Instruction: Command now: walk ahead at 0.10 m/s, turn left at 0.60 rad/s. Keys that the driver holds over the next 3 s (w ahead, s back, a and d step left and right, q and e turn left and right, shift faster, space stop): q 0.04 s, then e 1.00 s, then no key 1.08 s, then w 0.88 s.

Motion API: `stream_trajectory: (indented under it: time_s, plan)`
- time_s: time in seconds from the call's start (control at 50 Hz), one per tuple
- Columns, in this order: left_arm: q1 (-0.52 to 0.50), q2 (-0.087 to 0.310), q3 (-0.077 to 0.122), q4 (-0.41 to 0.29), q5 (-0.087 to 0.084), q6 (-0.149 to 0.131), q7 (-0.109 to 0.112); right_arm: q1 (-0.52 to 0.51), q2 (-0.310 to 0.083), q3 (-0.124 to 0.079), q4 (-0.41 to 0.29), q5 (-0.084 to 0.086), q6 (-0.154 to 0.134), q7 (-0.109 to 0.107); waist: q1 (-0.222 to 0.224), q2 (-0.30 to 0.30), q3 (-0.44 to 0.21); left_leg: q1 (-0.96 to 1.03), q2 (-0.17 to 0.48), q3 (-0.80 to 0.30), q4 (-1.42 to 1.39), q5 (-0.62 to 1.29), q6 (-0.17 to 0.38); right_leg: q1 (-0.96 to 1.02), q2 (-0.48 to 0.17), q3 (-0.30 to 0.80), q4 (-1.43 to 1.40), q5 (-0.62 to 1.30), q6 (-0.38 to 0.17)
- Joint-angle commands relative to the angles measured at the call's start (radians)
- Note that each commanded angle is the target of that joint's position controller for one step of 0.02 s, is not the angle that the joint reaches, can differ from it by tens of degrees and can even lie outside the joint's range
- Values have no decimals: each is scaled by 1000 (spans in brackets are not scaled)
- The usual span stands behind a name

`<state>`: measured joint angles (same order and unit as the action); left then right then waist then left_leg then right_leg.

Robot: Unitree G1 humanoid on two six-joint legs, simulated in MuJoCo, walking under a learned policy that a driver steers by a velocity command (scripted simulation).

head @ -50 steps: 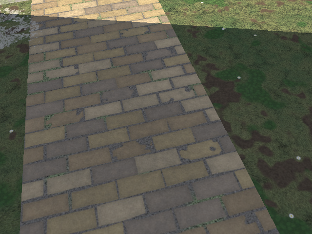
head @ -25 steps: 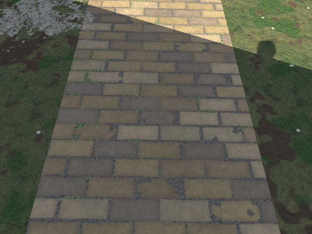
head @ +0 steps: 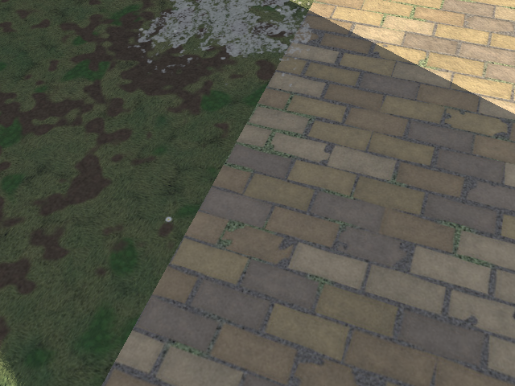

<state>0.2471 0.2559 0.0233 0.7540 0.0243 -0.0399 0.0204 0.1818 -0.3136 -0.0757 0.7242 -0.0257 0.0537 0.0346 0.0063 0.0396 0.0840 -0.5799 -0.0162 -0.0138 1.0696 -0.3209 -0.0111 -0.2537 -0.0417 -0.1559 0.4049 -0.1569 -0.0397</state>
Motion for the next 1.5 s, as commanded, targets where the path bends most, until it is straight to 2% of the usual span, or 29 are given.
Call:
stream_trajectory:
  time_s: [0.02,0.12,0.16,0.18,0.2,0.22,0.28,0.36,0.48,0.54,0.56,0.58,0.6,0.62,0.66,0.72,0.94,1.08,1.1,1.12,1.14,1.16,1.2,1.3,1.4,1.44,1.46,1.48,1.5]
  plan:
    - [-34,138,37,-67,0,-2,3,48,-19,4,-66,-1,7,15,-30,-186,-135,120,40,19,-128,68,1,25,-247,87,-114,379,-148]
    - [36,174,51,-35,1,23,-14,0,-7,19,-90,4,-5,4,14,-200,-141,262,-8,50,-387,-25,28,42,-253,118,-47,279,-142]
    - [22,143,38,-22,-10,39,-19,57,10,29,-60,-4,-27,-11,-28,-137,-138,445,-8,36,-678,136,49,-17,-211,116,32,187,-78]
    - [68,69,14,-17,-4,39,-28,80,-19,30,-51,-20,-42,-24,-21,-8,-179,575,148,-121,-785,257,58,-76,-153,82,111,46,-13]
    - [151,-34,-15,-36,-11,41,-41,14,-75,39,-88,-21,-54,-36,47,193,-191,594,402,-349,-784,590,135,-150,-42,36,178,-342,51]
    - [110,37,0,-6,-21,67,-33,22,-57,34,-64,0,-55,-52,-19,169,-179,421,377,-272,-765,546,229,-31,-36,120,225,-409,49]
    - [58,119,37,-5,-20,79,-34,-61,-55,39,-52,-1,-52,-68,10,165,-97,419,268,-132,-769,516,187,-100,28,135,336,-325,42]
    - [96,87,49,11,-13,84,-29,-25,-54,28,-38,13,-44,-79,7,74,-141,474,297,-57,-713,682,232,-156,38,143,543,-353,54]
    - [47,61,46,-29,-16,101,-38,-38,-55,11,-21,-2,-35,-72,-14,116,-138,443,312,-34,-695,478,233,-107,32,99,389,-322,45]
    - [84,58,47,-33,-18,93,-45,-63,-82,-4,-16,4,-30,-68,22,100,-155,399,312,-6,-628,421,188,7,48,64,210,-222,10]
    - [105,65,48,-29,-15,84,-45,-63,-86,-8,-10,6,-26,-68,41,65,-149,343,289,30,-572,316,136,77,55,80,79,-114,-8]
    - [108,130,62,-35,2,72,-40,-30,-59,-6,-6,4,-21,-63,34,-102,-116,230,215,105,-408,116,55,122,-48,278,-89,-78,-40]
    - [109,284,99,-59,-3,65,-36,-67,6,13,-70,10,-12,-65,33,-365,-53,-31,11,164,-232,-265,-24,139,-318,676,-154,224,-155]
    - [167,281,106,-42,6,70,-29,-125,-20,13,-74,-1,-1,-74,80,-268,-52,-27,13,26,-61,-314,-14,97,-348,677,-152,301,-251]
    - [46,194,83,-59,-11,79,-17,-81,-34,5,-41,17,-4,-63,3,-141,-31,-7,41,-29,1,-138,-2,58,-215,503,-131,184,-214]
    - [-16,157,73,-86,-23,78,-16,-15,-61,-6,-6,-6,-14,-50,-14,-139,-104,12,19,-12,28,-34,-19,133,-128,425,-94,301,-177]
    - [48,209,96,-86,-7,83,-22,-61,-50,8,-53,11,-17,-60,41,-156,-101,67,-10,-40,-245,-80,-27,139,-119,592,-61,177,-205]
    - [-71,196,95,-104,-19,88,-31,74,-47,18,-44,22,-46,-79,-43,-155,-135,400,-43,-32,-652,53,25,6,-40,650,18,196,-99]
    - [-57,158,83,-105,-25,84,-26,80,-85,10,-45,11,-53,-88,-36,-85,-137,484,53,-124,-769,72,48,-69,16,600,81,41,-43]
    - [28,78,62,-99,-18,80,-23,43,-146,6,-71,-2,-54,-93,17,128,-155,554,309,-386,-856,76,105,-160,142,427,285,-276,11]
    - [11,157,83,-101,-2,83,-13,13,-203,-8,-78,-6,-46,-82,-1,177,-105,414,397,-509,-846,209,233,-233,231,301,452,-442,28]
    - [12,184,91,-85,10,86,-10,13,-147,2,-76,0,-47,-72,10,87,-90,371,379,-471,-832,259,266,-203,181,337,578,-409,34]
    - [35,165,88,-46,-3,92,-23,-75,-71,25,-85,6,-51,-62,47,61,-67,343,246,-274,-805,325,213,-171,169,325,663,-299,52]
    - [-16,107,58,-28,-14,105,-34,3,-61,30,-39,9,-60,-66,-8,103,-104,485,199,-182,-753,448,206,-156,143,276,484,-289,92]
    - [-20,88,35,8,-25,104,-16,42,-96,18,9,3,-43,-52,-21,148,-104,469,191,-198,-705,445,200,27,115,170,98,-248,57]
    - [14,92,28,38,-15,86,-4,50,-85,20,26,10,-42,-52,7,93,-110,390,177,-188,-665,456,134,190,77,211,-144,10,29]
    - [11,134,30,37,1,70,4,61,-60,27,19,12,-52,-48,-6,18,-145,325,156,-166,-637,376,87,279,-26,327,-151,50,9]
    - [-60,183,35,38,-1,62,4,64,-14,40,10,26,-56,-45,-62,-150,-111,331,55,-74,-666,183,52,166,-117,424,-109,157,-43]
    - [-85,122,19,40,-7,54,-4,40,-27,41,37,17,-50,-50,-37,-124,-101,427,53,-67,-696,127,41,86,-129,414,-100,122,-61]
